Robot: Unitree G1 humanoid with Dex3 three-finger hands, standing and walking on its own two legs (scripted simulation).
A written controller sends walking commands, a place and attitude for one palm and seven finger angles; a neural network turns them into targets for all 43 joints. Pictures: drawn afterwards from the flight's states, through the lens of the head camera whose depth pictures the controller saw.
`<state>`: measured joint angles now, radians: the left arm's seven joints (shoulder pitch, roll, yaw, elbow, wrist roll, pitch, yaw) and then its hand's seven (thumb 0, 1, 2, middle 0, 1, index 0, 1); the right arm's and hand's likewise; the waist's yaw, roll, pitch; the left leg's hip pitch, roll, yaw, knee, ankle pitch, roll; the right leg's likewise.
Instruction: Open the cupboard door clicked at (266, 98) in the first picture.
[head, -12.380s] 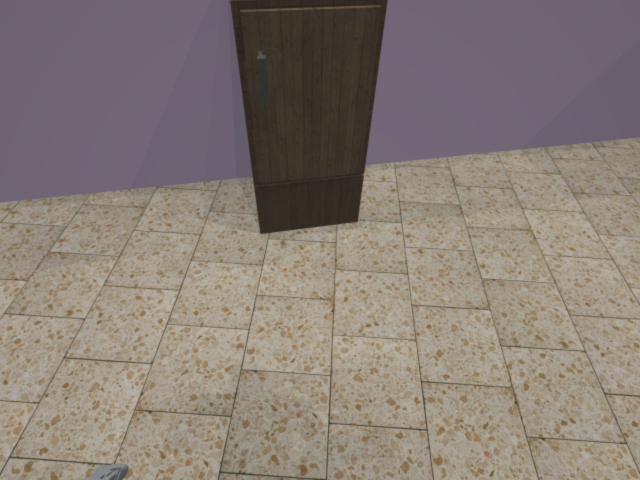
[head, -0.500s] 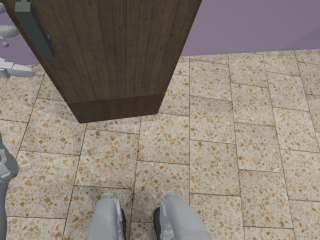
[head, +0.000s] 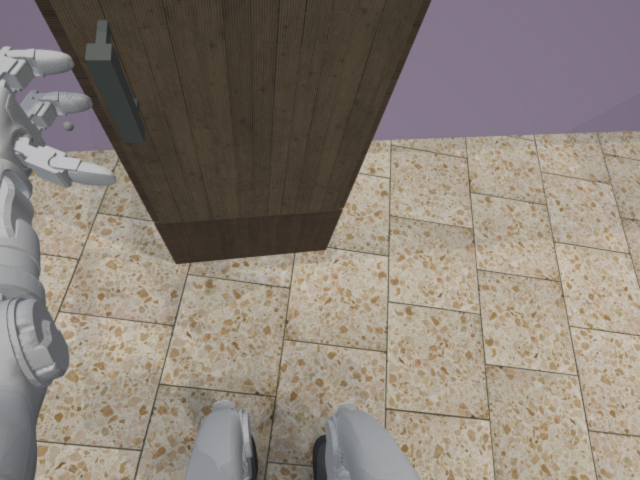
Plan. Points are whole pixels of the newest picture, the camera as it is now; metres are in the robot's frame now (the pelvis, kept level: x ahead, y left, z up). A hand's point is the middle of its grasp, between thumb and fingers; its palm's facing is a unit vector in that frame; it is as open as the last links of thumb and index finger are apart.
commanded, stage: move the hooked fingers beside the handle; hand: left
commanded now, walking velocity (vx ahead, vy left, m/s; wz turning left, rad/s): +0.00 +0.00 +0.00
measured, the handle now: (119, 85) +0.58 +0.21 +0.05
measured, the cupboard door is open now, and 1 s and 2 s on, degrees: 0 0 1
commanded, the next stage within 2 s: slide the fingers in behind the handle in 0.26 s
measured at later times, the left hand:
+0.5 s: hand (73, 120) +0.52 +0.25 +0.06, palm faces +0.07 -1.00 -0.02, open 14.0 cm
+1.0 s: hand (101, 120) +0.53 +0.23 +0.05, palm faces +0.08 -1.00 -0.02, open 13.9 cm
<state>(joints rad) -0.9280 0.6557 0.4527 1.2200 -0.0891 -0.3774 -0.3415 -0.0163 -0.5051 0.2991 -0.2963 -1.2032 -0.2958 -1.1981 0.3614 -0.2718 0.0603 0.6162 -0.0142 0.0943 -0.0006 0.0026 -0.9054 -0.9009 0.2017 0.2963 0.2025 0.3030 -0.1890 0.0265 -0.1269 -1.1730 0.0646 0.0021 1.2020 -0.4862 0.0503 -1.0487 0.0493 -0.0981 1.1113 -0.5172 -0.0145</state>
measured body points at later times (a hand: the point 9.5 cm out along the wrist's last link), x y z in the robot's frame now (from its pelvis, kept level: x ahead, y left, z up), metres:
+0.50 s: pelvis -0.01 -0.01 -0.01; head +0.16 +0.03 +0.40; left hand +0.51 +0.30 +0.06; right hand -0.02 -0.28 -0.11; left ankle +0.03 +0.09 -0.64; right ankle +0.00 -0.12 -0.64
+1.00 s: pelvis +0.00 -0.01 -0.01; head +0.17 +0.03 +0.40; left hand +0.52 +0.28 +0.05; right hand -0.01 -0.27 -0.11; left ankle +0.03 +0.09 -0.64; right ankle +0.00 -0.12 -0.64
